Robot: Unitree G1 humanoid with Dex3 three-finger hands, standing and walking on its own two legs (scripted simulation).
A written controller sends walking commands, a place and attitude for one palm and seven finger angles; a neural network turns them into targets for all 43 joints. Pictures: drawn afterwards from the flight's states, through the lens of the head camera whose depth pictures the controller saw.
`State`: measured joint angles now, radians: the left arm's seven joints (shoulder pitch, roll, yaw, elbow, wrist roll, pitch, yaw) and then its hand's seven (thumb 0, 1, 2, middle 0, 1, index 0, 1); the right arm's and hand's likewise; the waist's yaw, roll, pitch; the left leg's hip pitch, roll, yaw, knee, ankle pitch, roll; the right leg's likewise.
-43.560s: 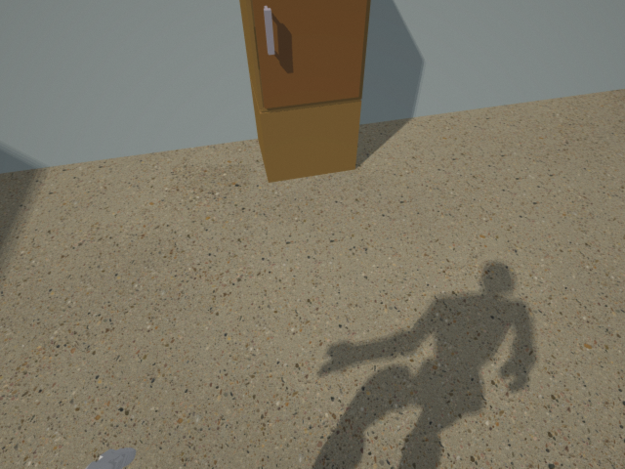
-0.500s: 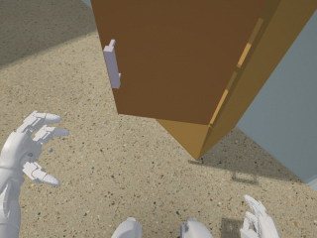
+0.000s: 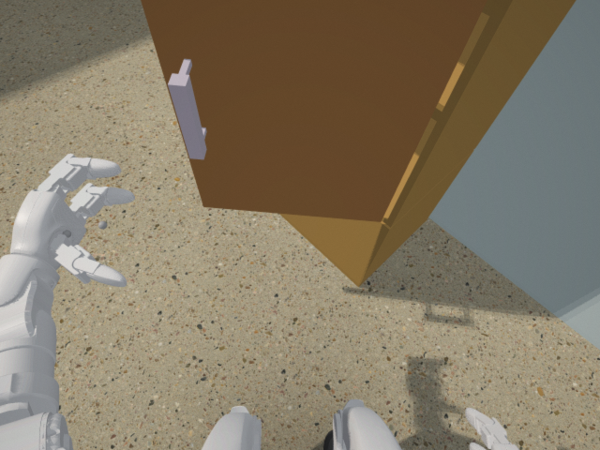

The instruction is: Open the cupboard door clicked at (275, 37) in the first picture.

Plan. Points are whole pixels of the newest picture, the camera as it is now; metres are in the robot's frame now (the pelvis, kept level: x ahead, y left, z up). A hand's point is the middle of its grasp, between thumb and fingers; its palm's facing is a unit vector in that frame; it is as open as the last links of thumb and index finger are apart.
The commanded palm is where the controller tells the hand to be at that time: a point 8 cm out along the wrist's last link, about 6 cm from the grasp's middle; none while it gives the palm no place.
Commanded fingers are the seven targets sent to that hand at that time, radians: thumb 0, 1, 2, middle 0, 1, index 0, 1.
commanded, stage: move the hooked fingers beside the handle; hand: left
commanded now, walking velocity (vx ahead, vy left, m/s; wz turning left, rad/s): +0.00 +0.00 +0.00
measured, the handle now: (192, 111) +0.59 +0.18 +0.05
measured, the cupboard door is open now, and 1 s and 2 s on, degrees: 42 42 42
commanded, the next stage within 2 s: slide the fingers in behind the handle in 1.78 s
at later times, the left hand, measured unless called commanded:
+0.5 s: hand (135, 173) +0.46 +0.23 +0.06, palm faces -0.07 -1.00 -0.02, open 14.0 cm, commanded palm +0.44 +0.29 +0.06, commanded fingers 0.00 -0.50 0.30 -0.30 -1.20 -0.30 -1.20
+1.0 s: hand (142, 133) +0.53 +0.24 +0.07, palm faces -0.07 -1.00 -0.01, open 14.0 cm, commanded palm +0.52 +0.28 +0.05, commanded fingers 0.00 -0.50 0.30 -0.30 -1.20 -0.30 -1.20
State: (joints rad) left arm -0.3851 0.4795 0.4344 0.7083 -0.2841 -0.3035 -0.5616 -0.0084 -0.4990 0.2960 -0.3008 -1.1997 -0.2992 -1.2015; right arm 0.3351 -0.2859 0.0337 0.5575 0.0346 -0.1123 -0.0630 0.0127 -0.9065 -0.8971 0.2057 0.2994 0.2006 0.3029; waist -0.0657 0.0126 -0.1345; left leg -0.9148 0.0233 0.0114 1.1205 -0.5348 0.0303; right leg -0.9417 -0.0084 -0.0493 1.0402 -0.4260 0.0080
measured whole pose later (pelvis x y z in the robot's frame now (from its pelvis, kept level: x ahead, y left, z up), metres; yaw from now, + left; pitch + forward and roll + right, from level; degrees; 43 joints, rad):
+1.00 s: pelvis -0.01 -0.01 -0.03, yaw -2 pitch +27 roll -4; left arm -1.04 0.79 0.51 1.25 -0.08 -0.32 -0.51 -0.01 -0.50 0.30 -0.30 -1.20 -0.30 -1.20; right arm 0.37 -0.30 0.09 0.58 0.00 0.03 -0.05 0.01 -0.91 -0.90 0.21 0.30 0.20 0.30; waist -0.22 0.02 -0.10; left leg -1.17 0.06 -0.01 1.24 -0.55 0.02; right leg -1.18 0.02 -0.07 1.12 -0.41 0.00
